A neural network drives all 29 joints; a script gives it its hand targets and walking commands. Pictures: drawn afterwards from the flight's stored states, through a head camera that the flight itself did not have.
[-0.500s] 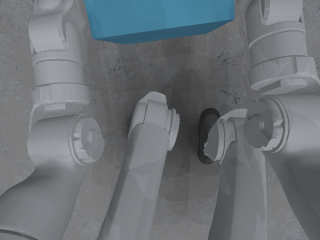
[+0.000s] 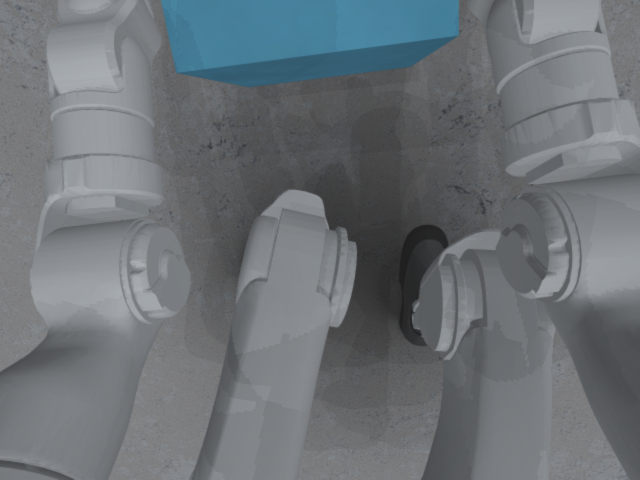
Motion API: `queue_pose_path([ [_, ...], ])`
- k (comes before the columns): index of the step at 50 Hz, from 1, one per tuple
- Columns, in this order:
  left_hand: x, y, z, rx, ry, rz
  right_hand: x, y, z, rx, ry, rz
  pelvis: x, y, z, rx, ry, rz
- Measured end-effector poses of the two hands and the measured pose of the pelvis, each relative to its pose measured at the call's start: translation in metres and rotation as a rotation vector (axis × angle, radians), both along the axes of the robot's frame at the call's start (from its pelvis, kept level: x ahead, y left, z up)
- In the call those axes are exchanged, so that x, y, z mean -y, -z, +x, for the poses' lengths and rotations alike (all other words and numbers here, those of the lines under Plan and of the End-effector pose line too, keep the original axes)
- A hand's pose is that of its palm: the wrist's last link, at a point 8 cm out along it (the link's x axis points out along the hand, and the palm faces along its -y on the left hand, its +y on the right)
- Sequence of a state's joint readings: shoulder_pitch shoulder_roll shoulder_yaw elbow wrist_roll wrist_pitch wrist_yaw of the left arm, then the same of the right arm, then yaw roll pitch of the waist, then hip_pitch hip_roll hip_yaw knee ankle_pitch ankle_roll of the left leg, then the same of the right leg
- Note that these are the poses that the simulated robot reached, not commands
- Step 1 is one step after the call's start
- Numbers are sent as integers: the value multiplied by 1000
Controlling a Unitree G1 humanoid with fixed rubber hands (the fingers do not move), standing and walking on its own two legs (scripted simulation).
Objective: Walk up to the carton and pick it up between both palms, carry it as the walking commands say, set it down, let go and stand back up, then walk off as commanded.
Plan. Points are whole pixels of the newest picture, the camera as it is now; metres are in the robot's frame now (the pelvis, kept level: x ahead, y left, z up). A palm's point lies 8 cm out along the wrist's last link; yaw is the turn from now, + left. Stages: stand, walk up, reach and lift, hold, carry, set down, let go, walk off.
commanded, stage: set down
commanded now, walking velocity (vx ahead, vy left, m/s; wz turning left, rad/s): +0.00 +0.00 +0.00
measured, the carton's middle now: out of the picture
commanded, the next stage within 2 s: none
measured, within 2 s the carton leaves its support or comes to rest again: rests again in 0.40 s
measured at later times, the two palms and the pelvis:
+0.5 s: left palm out of the picture +0.49 +0.28 -0.19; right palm out of the picture +0.57 -0.02 -0.20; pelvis +0.00 +0.00 -0.02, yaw +0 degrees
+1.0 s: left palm out of the picture +0.49 +0.28 -0.20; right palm out of the picture +0.57 -0.02 -0.20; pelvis +0.00 -0.01 -0.02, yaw +0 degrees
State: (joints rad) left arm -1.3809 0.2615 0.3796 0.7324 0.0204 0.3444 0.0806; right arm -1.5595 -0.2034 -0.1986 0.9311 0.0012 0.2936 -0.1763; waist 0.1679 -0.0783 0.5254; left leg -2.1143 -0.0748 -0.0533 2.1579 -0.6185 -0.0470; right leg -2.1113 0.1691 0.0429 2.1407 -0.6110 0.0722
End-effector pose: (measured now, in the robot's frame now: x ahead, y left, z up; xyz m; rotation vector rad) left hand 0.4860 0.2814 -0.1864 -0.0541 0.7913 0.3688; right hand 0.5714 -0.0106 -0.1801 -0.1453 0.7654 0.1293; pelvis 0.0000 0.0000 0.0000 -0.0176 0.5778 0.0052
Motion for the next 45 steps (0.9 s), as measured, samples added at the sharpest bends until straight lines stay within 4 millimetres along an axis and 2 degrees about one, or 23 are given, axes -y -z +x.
queue_pose_path([
  [2, 1, 5, -2, -9, 9, -6, 3, 8, -4, -13, 4, 0, -1, 4, 2, 4, 2, -2],
  [5, 3, 2, 2, 8, 9, -3, 6, 12, -6, -5, 8, 14, -1, 8, 4, 16, -2, 0],
  [14, -1, -19, 26, 58, 26, 17, 4, -4, 8, 45, 15, 6, 0, 16, -1, 41, 3, 5],
  [17, -1, -12, 21, 35, 33, 13, 3, -2, 8, 26, 3, -5, 1, 17, -1, 39, 8, 9],
  [22, 2, 7, 5, 8, 47, -12, 8, 14, -2, -9, -5, -5, 2, 17, 1, 30, 14, 12],
  [34, 2, 1, 14, -4, 45, 14, 8, 13, 1, -7, -9, -10, 5, 21, 1, 35, 11, 25],
  [45, 2, 8, 8, 16, 43, -13, 9, 17, -2, 1, -13, 6, 8, 24, 2, 39, 15, 27],
])
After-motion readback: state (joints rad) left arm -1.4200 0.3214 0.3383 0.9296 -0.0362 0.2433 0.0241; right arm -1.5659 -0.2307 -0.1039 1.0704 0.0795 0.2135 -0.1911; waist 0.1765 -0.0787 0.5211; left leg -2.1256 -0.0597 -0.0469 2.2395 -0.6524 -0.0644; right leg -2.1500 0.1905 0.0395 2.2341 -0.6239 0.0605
